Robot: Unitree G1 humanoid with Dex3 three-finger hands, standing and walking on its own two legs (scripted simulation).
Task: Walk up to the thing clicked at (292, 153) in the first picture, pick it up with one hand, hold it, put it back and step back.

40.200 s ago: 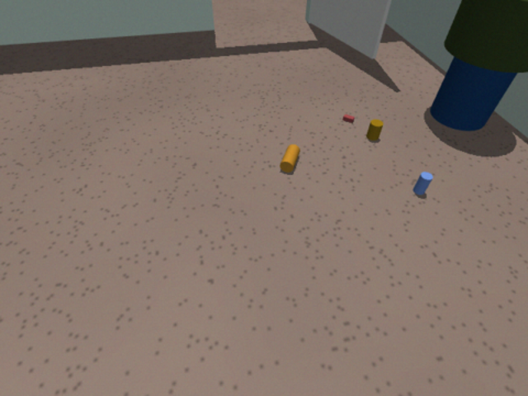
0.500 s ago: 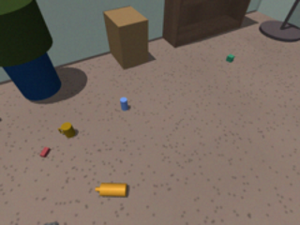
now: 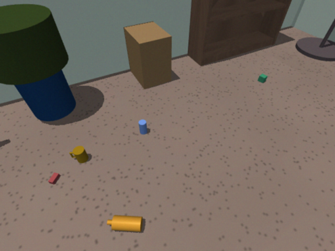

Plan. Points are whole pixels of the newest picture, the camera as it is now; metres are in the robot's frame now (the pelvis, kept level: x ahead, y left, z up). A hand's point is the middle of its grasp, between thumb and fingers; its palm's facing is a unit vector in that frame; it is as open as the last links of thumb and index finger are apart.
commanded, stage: stand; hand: left
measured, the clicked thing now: (124, 223) +0.42 +0.27 -0.74
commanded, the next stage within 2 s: walk up in 0.56 s
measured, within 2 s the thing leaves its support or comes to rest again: neither
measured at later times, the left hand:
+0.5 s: hand out of the picture +0.09 +0.25 -0.15, palm faces -0.02 -0.94 -0.34, open 7.4 cm
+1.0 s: hand out of the picture +0.07 +0.31 -0.18, palm faces -0.04 -0.93 -0.37, open 7.4 cm
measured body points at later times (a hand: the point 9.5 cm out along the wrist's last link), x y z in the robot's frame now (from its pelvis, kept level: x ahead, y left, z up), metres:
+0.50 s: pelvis +0.01 +0.00 +0.00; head +0.02 -0.01 +0.45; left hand +0.09 +0.30 -0.13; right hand +0.08 -0.31 -0.14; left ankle -0.01 +0.13 -0.75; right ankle +0.02 -0.12 -0.75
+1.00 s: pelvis -0.08 +0.04 -0.02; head +0.00 +0.07 +0.42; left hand +0.07 +0.35 -0.16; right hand -0.02 -0.29 -0.13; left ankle -0.07 +0.15 -0.75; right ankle -0.06 -0.10 -0.68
